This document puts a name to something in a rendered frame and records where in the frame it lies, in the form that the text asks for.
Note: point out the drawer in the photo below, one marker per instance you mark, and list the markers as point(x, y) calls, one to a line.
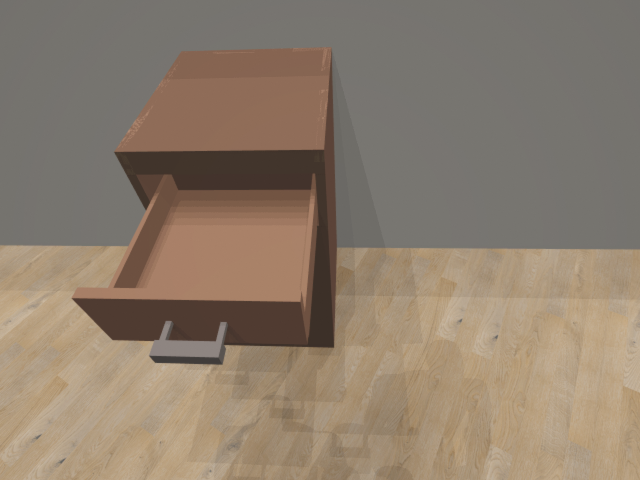
point(211, 248)

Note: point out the cabinet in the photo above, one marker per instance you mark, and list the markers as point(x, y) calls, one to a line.
point(253, 111)

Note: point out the handle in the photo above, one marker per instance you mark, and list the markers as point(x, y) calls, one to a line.
point(189, 352)

